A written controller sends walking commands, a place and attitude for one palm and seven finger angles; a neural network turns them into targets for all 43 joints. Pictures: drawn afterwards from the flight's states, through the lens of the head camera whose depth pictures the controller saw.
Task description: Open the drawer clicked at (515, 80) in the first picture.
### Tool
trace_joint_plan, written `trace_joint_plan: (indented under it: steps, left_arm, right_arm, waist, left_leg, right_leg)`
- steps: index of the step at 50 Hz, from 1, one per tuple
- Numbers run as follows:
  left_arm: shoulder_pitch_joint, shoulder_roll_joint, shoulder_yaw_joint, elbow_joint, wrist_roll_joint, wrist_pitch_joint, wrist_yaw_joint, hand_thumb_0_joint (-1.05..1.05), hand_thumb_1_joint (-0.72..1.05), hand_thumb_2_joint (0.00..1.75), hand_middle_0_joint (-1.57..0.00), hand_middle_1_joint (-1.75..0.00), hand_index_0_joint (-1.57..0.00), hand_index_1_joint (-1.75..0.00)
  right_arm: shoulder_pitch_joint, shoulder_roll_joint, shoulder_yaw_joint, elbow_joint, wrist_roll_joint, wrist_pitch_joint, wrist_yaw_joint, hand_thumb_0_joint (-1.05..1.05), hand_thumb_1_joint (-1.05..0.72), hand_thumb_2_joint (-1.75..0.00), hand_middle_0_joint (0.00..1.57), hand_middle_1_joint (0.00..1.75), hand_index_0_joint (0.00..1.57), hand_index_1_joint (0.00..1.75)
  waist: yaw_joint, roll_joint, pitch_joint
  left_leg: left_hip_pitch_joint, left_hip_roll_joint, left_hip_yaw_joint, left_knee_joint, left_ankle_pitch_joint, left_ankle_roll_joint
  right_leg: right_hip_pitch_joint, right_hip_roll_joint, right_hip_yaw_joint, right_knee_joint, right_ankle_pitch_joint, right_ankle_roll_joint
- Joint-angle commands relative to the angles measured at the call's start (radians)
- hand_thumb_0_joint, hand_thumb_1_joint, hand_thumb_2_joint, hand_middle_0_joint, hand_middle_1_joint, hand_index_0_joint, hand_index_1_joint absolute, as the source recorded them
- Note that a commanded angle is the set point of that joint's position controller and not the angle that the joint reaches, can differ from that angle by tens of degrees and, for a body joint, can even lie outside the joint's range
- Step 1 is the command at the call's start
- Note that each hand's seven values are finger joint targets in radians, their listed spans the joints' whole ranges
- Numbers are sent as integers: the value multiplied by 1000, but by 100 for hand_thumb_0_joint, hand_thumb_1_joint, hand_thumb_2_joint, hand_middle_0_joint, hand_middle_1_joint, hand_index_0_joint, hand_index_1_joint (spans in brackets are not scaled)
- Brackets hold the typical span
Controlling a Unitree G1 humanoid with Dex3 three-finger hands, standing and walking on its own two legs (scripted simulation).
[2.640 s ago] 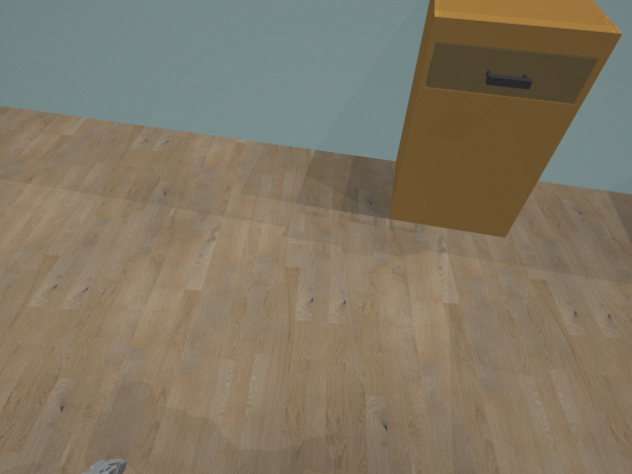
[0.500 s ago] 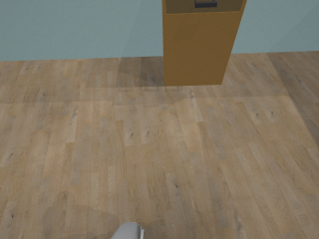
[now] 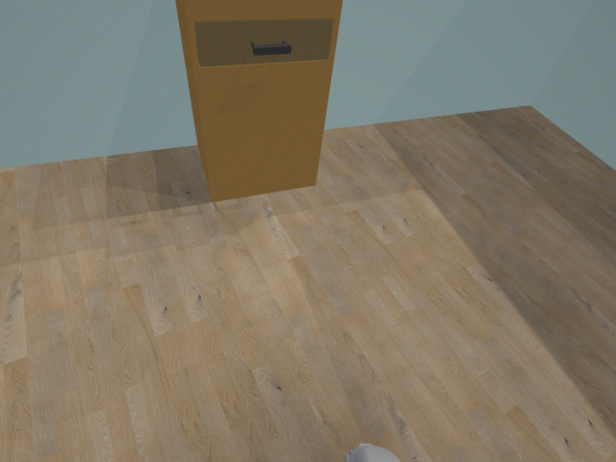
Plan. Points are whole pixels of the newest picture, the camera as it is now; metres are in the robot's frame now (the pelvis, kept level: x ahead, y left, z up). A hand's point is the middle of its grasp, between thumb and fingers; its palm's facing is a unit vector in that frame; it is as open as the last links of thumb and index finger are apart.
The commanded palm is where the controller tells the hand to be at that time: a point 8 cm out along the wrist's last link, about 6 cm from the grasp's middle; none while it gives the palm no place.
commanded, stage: walk to a spot facing it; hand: left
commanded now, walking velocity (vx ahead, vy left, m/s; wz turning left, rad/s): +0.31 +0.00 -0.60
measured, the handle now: (270, 46) +1.35 +0.22 -0.07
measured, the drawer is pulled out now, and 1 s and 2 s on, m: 0.00 0.00 0.00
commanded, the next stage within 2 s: turn to face it in 1.46 s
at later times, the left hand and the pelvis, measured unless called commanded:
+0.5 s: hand (261, 371) +0.30 +0.09 -0.18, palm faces -0.31 -0.93 -0.18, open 7.3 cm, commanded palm none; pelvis +0.16 -0.06 -0.02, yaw -16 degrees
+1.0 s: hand (298, 281) +0.49 +0.04 -0.18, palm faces -0.44 -0.89 -0.14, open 7.3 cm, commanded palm none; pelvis +0.37 -0.10 -0.01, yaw -27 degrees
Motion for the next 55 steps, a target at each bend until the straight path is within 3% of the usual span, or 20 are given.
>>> trace_joint_plan:
  steps: [1,8,10,11,12,13,14,16,19,25,29,30,31,32,34,36,38,51,54,55]
  left_arm:
    - [-189,-12,-19,-119,-5,-33,-15,0,90,90,-20,-30,-20,-30]
    - [-297,-34,-34,-121,-11,-46,-17,0,90,90,-20,-30,-20,-30]
    - [-203,-14,-26,-92,-10,-60,-11,0,90,90,-20,-30,-20,-30]
    - [-52,17,-16,-43,-9,-73,-5,0,90,90,-20,-30,-20,-30]
    - [114,115,8,12,-4,-90,8,0,90,90,-20,-30,-20,-30]
    - [244,238,35,40,-16,-97,32,0,90,90,-20,-30,-20,-30]
    - [274,270,42,56,-39,-85,45,0,90,90,-20,-30,-20,-30]
    - [115,184,15,18,-34,-87,53,0,90,90,-20,-30,-20,-30]
    - [-67,93,-11,-13,-14,-99,62,0,90,90,-20,-30,-20,-30]
    - [-78,87,-6,10,-10,-102,51,0,90,90,-20,-30,-20,-30]
    - [-75,37,-14,10,-16,-88,45,0,90,90,-20,-30,-20,-30]
    - [-51,-40,-26,-6,-25,-84,39,0,90,90,-20,-30,-20,-30]
    - [-59,-68,-34,-36,-23,-91,39,0,90,90,-20,-30,-20,-30]
    - [-86,-25,-20,-29,-13,-87,43,0,90,90,-20,-30,-20,-30]
    - [-48,-23,-10,12,-5,-91,25,0,90,90,-20,-30,-20,-30]
    - [15,-59,-10,52,-3,-72,26,0,90,90,-20,-30,-20,-30]
    - [44,-77,-11,71,-6,-62,29,0,90,90,-20,-30,-20,-30]
    - [-216,-127,-34,21,-10,-75,16,0,90,90,-20,-30,-20,-30]
    - [-62,-95,-26,69,-7,-93,25,0,90,90,-20,-30,-20,-30]
    - [88,-67,-17,116,-4,-104,29,0,90,90,-20,-30,-20,-30]
  right_arm:
    - [116,-169,-41,-11,-1,-39,-15,0,-90,-90,20,30,20,30]
    - [162,-180,-50,47,-14,-38,-5,0,-90,-90,20,30,20,30]
    - [148,-198,-52,53,-9,-37,-4,0,-90,-90,20,30,20,30]
    - [133,-208,-53,52,-2,-36,-1,0,-90,-90,20,30,20,30]
    - [147,-181,-44,41,13,-35,13,0,-90,-90,20,30,20,30]
    - [157,-94,-23,-2,26,-39,14,0,-90,-90,20,30,20,30]
    - [4,-109,-27,-50,23,-43,3,0,-90,-90,20,30,20,30]
    - [-58,-120,-37,-48,11,-39,7,0,-90,-90,20,30,20,30]
    - [69,-75,-36,13,-7,0,15,0,-90,-90,20,30,20,30]
    - [59,-44,-38,-5,-5,-6,37,0,-90,-90,20,30,20,30]
    - [192,-96,-56,36,-4,-30,23,0,-90,-90,20,30,20,30]
    - [275,-184,-75,58,-20,-38,14,0,-90,-90,20,30,20,30]
    - [322,-238,-77,60,-27,-40,11,0,-90,-90,20,30,20,30]
    - [242,-207,-69,59,-21,-36,1,0,-90,-90,20,30,20,30]
    - [108,-121,-44,26,-14,-50,0,0,-90,-90,20,30,20,30]
    - [78,-72,-38,39,-8,-63,-4,0,-90,-90,20,30,20,30]
    - [95,-48,-34,61,-2,-71,-10,0,-90,-90,20,30,20,30]
    - [255,-46,-36,184,-15,-52,-8,0,-90,-90,20,30,20,30]
    - [221,-84,-47,184,-9,-46,-8,0,-90,-90,20,30,20,30]
    - [182,-104,-50,176,-2,-46,-5,0,-90,-90,20,30,20,30]
  waist:
    - [-67,177,115]
    - [-86,213,129]
    - [-30,196,60]
    - [43,152,-32]
    - [112,33,-155]
    - [139,-188,-304]
    - [169,-132,-277]
    - [97,-60,-76]
    - [-42,-48,0]
    - [-63,-107,43]
    - [-136,62,38]
    - [-158,310,24]
    - [-155,424,33]
    - [-130,353,78]
    - [-56,151,126]
    - [-22,140,109]
    - [-11,144,81]
    - [-87,190,159]
    - [-9,183,46]
    - [70,169,-34]
  left_leg:
    - [132,260,-105,-157,227,117]
    - [104,286,45,-88,432,86]
    - [104,278,108,85,713,64]
    - [55,242,156,287,785,28]
    - [-225,217,166,549,566,-20]
    - [-554,58,134,888,-248,-77]
    - [-647,61,-8,1010,-295,-53]
    - [-641,127,-77,1008,-140,-51]
    - [-441,140,-47,779,-80,-72]
    - [-252,70,24,413,33,-71]
    - [44,54,29,170,-1,-66]
    - [125,245,-271,-32,-262,-3]
    - [105,438,-588,-235,-444,69]
    - [-4,465,-633,-298,-542,77]
    - [-77,375,-406,-260,-338,44]
    - [-103,292,-172,-222,-80,-12]
    - [-58,255,-62,-202,98,-14]
    - [150,281,141,-146,471,85]
    - [174,284,188,81,873,64]
    - [133,258,222,251,896,34]
  right_leg:
    - [-206,-64,-43,-87,19,13]
    - [22,-36,-140,-401,-17,-50]
    - [205,14,-174,-506,-55,-91]
    - [422,54,-200,-594,11,-109]
    - [801,-61,-64,-618,62,-161]
    - [1052,-397,437,-681,131,-284]
    - [974,-451,552,-761,247,-346]
    - [666,-379,433,-831,55,-308]
    - [339,-261,174,-863,51,-242]
    - [184,-181,145,-881,-184,-215]
    - [88,-91,100,-650,-249,-162]
    - [-38,30,2,-325,-256,-113]
    - [-133,77,-49,-60,-327,-87]
    - [-156,4,35,94,-228,-91]
    - [-142,-62,33,152,-37,-80]
    - [-67,-71,26,131,57,-62]
    - [-59,-73,10,111,102,-53]
    - [-58,-61,-156,-417,76,-81]
    - [191,25,-218,-503,19,-134]
    - [375,50,-236,-565,85,-146]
